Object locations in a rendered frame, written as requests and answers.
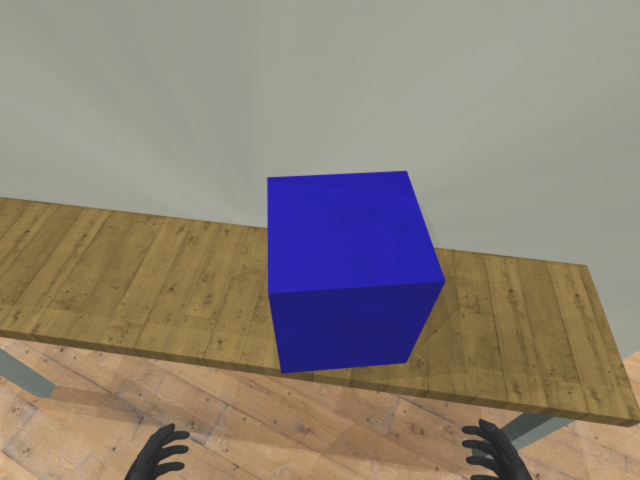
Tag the table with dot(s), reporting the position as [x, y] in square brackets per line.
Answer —
[505, 332]

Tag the left robot hand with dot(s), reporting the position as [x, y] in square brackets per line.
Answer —
[146, 467]

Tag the right robot hand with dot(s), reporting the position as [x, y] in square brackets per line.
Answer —
[506, 464]

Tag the carton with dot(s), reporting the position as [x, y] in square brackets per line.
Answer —
[352, 271]

